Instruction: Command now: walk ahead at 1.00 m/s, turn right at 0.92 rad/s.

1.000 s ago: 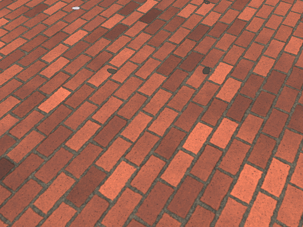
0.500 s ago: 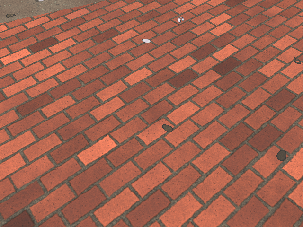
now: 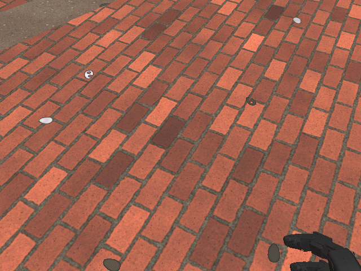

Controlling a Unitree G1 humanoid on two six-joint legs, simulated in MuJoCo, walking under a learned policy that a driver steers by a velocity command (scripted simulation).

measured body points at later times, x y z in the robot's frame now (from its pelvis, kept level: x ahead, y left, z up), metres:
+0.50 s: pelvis +0.44 +0.02 -0.01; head +0.46 +0.01 +0.44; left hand +0.79 +0.11 -0.05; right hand +0.25 -0.22 -0.12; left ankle +0.35 +0.19 -0.73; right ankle +0.54 -0.14 -0.66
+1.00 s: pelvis +0.83 -0.20 -0.02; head +0.85 -0.25 +0.42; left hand +1.08 -0.02 -0.13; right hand +0.81 -0.56 -0.05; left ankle +1.05 -0.29 -0.74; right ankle +0.67 -0.14 -0.73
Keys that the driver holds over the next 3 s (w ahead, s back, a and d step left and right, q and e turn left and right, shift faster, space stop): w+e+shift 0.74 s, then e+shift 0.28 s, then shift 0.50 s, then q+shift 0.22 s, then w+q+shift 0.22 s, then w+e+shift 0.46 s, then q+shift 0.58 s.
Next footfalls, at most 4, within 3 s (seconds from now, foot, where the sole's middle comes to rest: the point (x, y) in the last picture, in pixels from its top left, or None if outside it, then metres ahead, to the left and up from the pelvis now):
0.18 left None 0.38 0.18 -0.77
0.64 right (238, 225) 0.69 -0.16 -0.77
1.00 left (269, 153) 1.07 -0.32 -0.77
1.38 right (289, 198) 0.83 -0.38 -0.77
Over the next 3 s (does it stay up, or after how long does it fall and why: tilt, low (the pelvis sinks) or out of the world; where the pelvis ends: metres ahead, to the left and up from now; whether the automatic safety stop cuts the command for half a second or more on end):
stays up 1.39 -0.78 -0.01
